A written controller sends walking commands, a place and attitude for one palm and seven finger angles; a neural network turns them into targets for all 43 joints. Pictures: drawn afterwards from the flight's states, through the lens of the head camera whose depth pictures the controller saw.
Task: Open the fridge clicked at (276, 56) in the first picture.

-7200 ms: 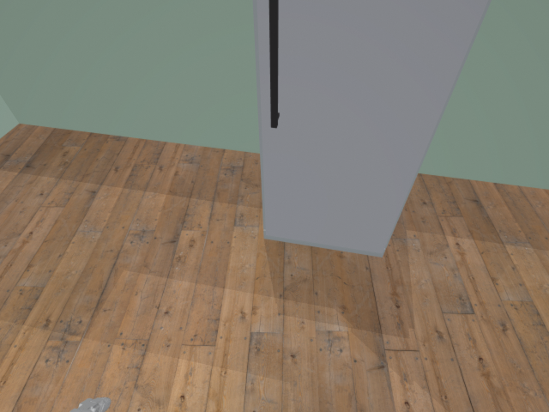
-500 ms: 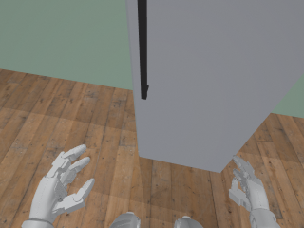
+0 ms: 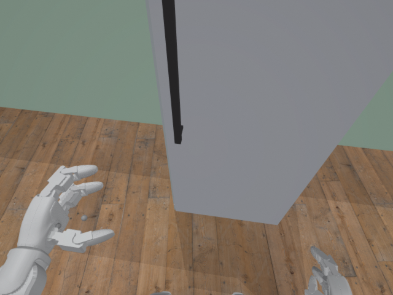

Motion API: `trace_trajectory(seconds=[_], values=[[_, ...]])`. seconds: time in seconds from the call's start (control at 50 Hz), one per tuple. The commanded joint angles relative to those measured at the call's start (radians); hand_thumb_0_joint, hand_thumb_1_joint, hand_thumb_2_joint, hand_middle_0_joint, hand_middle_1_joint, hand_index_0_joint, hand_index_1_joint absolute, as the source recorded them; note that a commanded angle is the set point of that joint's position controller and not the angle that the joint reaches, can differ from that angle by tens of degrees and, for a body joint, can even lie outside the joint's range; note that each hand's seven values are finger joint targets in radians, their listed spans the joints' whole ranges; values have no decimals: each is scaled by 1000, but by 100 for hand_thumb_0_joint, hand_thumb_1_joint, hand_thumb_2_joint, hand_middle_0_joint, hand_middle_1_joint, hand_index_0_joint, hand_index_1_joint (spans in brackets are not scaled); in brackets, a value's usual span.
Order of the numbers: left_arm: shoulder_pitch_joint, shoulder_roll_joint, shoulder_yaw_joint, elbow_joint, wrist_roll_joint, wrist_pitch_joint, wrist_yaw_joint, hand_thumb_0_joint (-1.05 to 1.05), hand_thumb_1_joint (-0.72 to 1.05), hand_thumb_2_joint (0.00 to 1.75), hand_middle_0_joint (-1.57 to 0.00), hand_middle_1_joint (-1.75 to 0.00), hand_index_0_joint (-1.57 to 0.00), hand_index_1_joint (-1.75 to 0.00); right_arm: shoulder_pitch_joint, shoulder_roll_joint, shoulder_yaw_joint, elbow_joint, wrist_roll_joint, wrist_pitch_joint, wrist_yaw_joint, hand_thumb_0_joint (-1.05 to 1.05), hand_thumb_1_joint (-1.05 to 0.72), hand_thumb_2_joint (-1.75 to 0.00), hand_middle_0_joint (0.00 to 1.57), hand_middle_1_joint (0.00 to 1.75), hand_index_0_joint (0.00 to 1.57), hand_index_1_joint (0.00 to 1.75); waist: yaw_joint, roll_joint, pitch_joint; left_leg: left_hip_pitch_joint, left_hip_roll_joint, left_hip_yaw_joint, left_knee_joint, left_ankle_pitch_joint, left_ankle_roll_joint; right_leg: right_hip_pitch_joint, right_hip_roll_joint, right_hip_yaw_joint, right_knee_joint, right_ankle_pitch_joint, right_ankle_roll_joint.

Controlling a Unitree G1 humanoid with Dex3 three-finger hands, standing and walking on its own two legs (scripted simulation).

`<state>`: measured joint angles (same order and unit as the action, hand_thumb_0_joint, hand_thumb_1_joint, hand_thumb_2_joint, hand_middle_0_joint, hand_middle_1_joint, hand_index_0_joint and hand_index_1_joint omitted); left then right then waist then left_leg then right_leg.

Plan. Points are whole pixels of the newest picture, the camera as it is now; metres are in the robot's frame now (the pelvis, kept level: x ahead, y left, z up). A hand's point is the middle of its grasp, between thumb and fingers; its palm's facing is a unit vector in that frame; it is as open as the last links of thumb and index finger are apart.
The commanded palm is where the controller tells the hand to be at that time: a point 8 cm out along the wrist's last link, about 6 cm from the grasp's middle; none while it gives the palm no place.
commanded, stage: raise the hand to about handle height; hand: left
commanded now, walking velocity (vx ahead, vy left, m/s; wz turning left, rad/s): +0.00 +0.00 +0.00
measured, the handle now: (175, 77) +0.53 +0.08 +0.16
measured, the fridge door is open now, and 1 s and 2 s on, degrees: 0 0 0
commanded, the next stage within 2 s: move the hooked fingers beside the handle in 1.10 s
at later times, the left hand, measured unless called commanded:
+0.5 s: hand (43, 170) +0.27 +0.26 +0.16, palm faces +0.03 -1.00 -0.07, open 13.9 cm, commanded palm +0.25 +0.31 +0.17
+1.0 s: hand (34, 163) +0.28 +0.27 +0.17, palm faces +0.04 -1.00 -0.05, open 13.9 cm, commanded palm +0.24 +0.32 +0.18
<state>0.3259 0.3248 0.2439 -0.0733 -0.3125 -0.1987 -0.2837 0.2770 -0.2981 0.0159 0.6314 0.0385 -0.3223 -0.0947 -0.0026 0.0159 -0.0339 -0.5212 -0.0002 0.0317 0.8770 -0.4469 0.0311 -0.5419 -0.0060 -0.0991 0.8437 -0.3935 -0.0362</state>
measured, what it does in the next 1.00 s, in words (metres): stands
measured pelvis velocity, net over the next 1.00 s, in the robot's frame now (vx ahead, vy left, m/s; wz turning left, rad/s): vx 0.00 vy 0.00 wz -0.01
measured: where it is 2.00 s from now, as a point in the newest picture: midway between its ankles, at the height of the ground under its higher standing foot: outside the picture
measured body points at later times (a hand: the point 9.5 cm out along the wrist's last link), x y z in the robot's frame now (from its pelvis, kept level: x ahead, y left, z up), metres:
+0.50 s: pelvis +0.02 +0.00 +0.03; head +0.02 -0.01 +0.48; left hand +0.27 +0.32 +0.16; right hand +0.22 -0.22 -0.04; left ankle +0.00 +0.10 -0.70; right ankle +0.02 -0.10 -0.70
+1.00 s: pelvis +0.00 +0.00 +0.03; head -0.01 +0.00 +0.48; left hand +0.27 +0.32 +0.18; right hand +0.18 -0.24 -0.03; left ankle +0.00 +0.10 -0.70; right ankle +0.02 -0.10 -0.70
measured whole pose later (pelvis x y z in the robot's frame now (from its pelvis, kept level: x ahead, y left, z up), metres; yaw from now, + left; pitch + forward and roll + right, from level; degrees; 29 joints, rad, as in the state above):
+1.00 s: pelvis +0.00 +0.00 +0.03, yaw -1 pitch -3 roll -1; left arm -0.05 0.45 0.41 0.17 -0.34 0.06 -0.42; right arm 0.22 -0.27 0.06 0.65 0.07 -0.23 -0.13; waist 0.04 0.02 0.00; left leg -0.22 0.00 0.04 0.58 -0.32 0.03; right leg -0.24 0.01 -0.08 0.55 -0.26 -0.03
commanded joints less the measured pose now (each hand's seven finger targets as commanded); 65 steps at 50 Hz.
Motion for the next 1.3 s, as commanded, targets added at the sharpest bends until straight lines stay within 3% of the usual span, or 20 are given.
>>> trace_trajectory(seconds=[0.0, 0.12, 0.18, 0.3, 0.36, 0.44, 0.48, 0.54, 0.58, 0.64, 0.8, 0.86, 1.02, 1.1, 1.14, 1.18, 1.24, 1.28], values=[[-149, 206, 143, -221, -24, -49, -6, 0, -29, 39, -29, -107, -29, -107, -105, -109, -34, -163, 7, -69, -17, 0, -90, -90, 20, 30, 20, 30, 35, 35, -187, 93, 1, -83, -190, 259, -26, 188, 4, 62, -160, 181, 21], [-239, 225, 156, -156, -40, 5, -59, 0, -43, 33, -29, -115, -29, -115, -116, -109, -24, -147, 13, -53, -24, 0, -90, -90, 20, 30, 20, 30, 36, 63, -153, 165, 0, -73, -231, 346, -27, 249, 7, 60, -207, 302, 22], [-300, 254, 179, -108, -50, 46, -88, 0, -50, 30, -30, -120, -30, -120, -125, -114, -19, -141, 17, -42, -33, 0, -90, -90, 20, 30, 20, 30, 40, 43, -137, 187, 1, -71, -249, 358, -22, 279, 9, 65, -236, 323, 21], [-446, 309, 216, -83, -62, 101, -131, 0, -50, 30, -30, -120, -30, -120, -147, -108, -9, -138, 20, -23, -43, 0, -90, -90, 20, 30, 20, 30, 46, 36, -184, 258, 5, -71, -291, 407, -21, 341, 5, 69, -275, 383, 23], [-482, 325, 231, -24, -68, 123, -150, 0, -50, 30, -30, -120, -30, -120, -151, -109, -4, -130, 23, -11, -45, 0, -90, -90, 20, 30, 20, 30, 45, 13, -156, 258, 5, -73, -308, 411, -21, 348, 6, 69, -294, 398, 24], [-571, 365, 246, -14, -66, 147, -164, 0, -50, 30, -30, -120, -30, -120, -169, -108, 0, -133, 27, 3, -44, 0, -90, -90, 20, 30, 20, 30, 51, 65, -168, 287, 6, -72, -332, 415, -23, 368, 4, 71, -315, 388, 18], [-589, 397, 272, 20, -65, 163, -167, 0, -50, 30, -30, -120, -30, -120, -171, -112, 0, -130, 27, 9, -45, 0, -90, -90, 20, 30, 20, 30, 55, 31, -176, 288, 7, -71, -334, 418, -21, 388, 2, 77, -323, 389, 17], [-640, 403, 269, 50, -67, 183, -177, 0, -50, 30, -30, -120, -30, -120, -178, -111, 2, -133, 33, 20, -46, 0, -90, -90, 20, 30, 20, 30, 51, 29, -152, 286, 6, -74, -357, 391, -21, 380, 0, 76, -342, 360, 17], [-667, 445, 296, 62, -63, 196, -178, 0, -50, 30, -30, -120, -30, -120, -184, -118, -1, -135, 33, 25, -46, 0, -90, -90, 20, 30, 20, 30, 57, 54, -166, 296, 6, -71, -355, 389, -19, 395, -5, 93, -350, 350, 13], [-602, 370, 239, 118, -66, 222, -189, 0, -50, 30, -30, -120, -30, -120, -180, -113, -1, -149, 42, 33, -38, 0, -90, -90, 20, 30, 20, 30, 55, 24, -131, 272, 8, -74, -371, 346, -23, 372, -3, 85, -359, 301, 14], [-653, 433, 302, 7, -56, 197, -150, 0, -50, 30, -30, -120, -30, -120, -187, -118, -10, -161, 34, 32, -37, 0, -90, -90, 20, 30, 20, 30, 63, 49, -169, 300, 9, -74, -382, 344, -20, 382, 2, 82, -359, 278, 10], [-647, 415, 288, 6, -48, 187, -138, 0, -50, 30, -30, -120, -30, -120, -184, -113, -7, -157, 32, 28, -43, 0, -90, -90, 20, 30, 20, 30, 58, 84, -150, 312, 9, -73, -397, 330, -23, 368, 9, 74, -367, 262, 10], [-665, 384, 243, 53, -43, 218, -152, 0, -50, 30, -30, -120, -30, -120, -193, -112, 0, -149, 40, 31, -46, 0, -90, -90, 20, 30, 20, 30, 44, 63, -87, 288, 11, -78, -408, 253, -21, 343, 5, 87, -397, 178, 11], [-679, 406, 259, 34, -43, 210, -154, 0, -50, 30, -30, -120, -30, -120, -194, -114, -1, -151, 36, 29, -47, 0, -90, -90, 20, 30, 20, 30, 48, 54, -130, 304, 10, -82, -406, 274, -19, 364, 5, 83, -392, 198, 10], [-669, 392, 251, 53, -47, 208, -158, 0, -50, 30, -30, -120, -30, -120, -192, -111, 1, -149, 37, 28, -47, 0, -90, -90, 20, 30, 20, 30, 44, 46, -107, 300, 10, -83, -410, 259, -20, 348, 10, 80, -397, 186, 11], [-666, 414, 269, 57, -47, 208, -158, 0, -50, 30, -30, -120, -30, -120, -196, -117, 0, -145, 35, 28, -47, 0, -90, -90, 20, 30, 20, 30, 50, 58, -114, 295, 9, -77, -397, 263, -20, 358, 4, 96, -395, 186, 7], [-771, 350, 193, 69, -40, 204, -156, 0, -50, 30, -30, -120, -30, -120, -195, -108, 4, -137, 40, 27, -50, 0, -90, -90, 20, 30, 20, 30, 22, 51, -95, 300, 9, -85, -406, 237, -22, 322, 7, 84, -399, 168, 12], [-794, 353, 184, 88, -33, 202, -145, 0, -50, 30, -30, -120, -30, -120, -192, -114, 1, -129, 38, 24, -52, 0, -90, -90, 20, 30, 20, 30, 22, 40, -99, 299, 10, -82, -396, 233, -19, 317, 6, 92, -401, 162, 10]])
